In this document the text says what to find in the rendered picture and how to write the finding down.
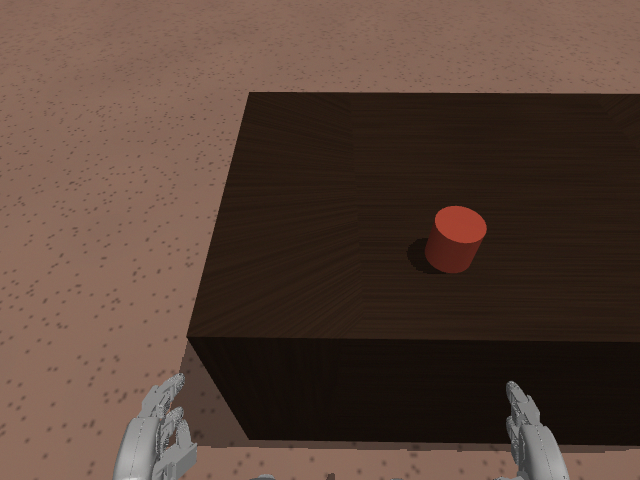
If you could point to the can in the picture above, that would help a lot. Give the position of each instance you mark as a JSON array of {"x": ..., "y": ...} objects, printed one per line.
[{"x": 455, "y": 237}]

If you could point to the right robot hand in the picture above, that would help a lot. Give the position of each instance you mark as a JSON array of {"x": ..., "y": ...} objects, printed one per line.
[{"x": 533, "y": 446}]

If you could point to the left robot hand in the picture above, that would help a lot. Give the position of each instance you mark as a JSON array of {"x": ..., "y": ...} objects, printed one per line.
[{"x": 142, "y": 454}]

